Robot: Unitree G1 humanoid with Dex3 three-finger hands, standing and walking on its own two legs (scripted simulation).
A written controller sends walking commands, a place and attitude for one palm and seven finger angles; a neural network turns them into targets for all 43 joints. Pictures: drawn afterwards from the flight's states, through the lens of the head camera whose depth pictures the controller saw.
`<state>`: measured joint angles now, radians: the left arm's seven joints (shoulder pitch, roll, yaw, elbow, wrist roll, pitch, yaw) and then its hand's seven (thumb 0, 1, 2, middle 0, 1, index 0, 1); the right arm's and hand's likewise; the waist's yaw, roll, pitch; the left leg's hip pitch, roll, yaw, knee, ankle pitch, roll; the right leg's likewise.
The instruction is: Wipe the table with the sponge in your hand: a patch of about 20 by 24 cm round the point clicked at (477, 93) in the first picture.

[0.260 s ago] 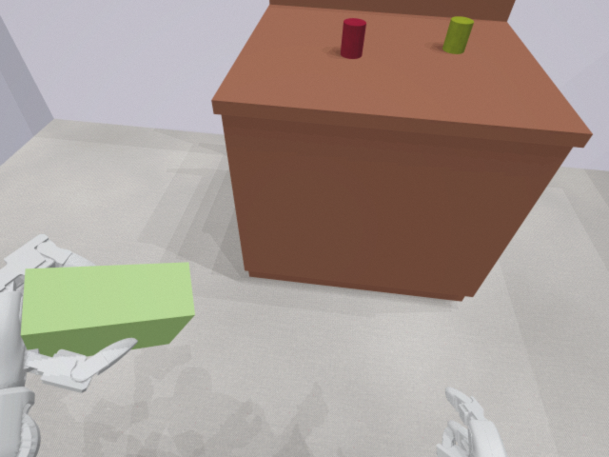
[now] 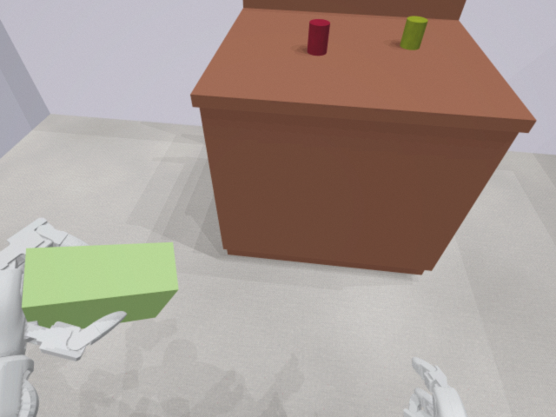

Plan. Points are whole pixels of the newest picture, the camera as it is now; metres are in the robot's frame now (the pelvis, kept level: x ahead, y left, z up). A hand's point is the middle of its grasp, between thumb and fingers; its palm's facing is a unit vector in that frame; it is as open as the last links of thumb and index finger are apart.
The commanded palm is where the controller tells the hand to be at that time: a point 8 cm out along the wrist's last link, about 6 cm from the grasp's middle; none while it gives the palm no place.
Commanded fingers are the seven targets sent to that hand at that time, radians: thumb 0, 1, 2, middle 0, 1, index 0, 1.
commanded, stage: look at it before walking up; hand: left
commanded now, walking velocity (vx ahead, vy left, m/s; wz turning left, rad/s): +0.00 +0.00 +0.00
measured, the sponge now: (125, 287) +0.23 +0.20 +0.14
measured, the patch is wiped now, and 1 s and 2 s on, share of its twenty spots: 0.00 0.00 0.00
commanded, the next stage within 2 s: walk to a spot facing it in 0.14 s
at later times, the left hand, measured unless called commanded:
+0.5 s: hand (87, 286) +0.22 +0.23 +0.15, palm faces +0.38 -0.85 -0.37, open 9.7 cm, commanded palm +0.17 +0.26 +0.18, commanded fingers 0.00 0.10 1.30 -1.20 -1.60 -1.20 -1.60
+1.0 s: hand (170, 271) +0.24 +0.14 +0.15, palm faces +0.16 -0.88 -0.45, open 9.7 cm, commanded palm +0.21 +0.19 +0.18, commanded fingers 0.00 0.10 1.30 -1.20 -1.60 -1.20 -1.60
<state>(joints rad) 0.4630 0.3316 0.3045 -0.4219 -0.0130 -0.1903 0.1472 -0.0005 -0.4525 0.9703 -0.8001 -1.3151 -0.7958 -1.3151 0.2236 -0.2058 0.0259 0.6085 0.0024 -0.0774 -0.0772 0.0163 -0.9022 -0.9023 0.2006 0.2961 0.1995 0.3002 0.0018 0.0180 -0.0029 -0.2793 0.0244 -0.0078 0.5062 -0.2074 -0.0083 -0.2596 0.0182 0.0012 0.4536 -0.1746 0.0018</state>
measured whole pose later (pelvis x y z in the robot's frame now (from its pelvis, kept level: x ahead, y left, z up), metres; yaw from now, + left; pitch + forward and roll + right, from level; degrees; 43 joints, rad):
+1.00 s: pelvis -0.03 -0.02 -0.03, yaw -20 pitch -2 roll +1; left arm 0.46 0.35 0.37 -0.49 -0.03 -0.18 0.14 0.00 -0.45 0.98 -0.80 -1.32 -0.80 -1.32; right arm 0.24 -0.19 0.01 0.54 0.01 -0.06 -0.02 0.02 -0.90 -0.90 0.20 0.30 0.20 0.30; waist 0.05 0.03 0.07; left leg -0.33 0.19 0.24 0.73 -0.33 -0.06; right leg -0.39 0.00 -0.05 0.77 -0.38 0.04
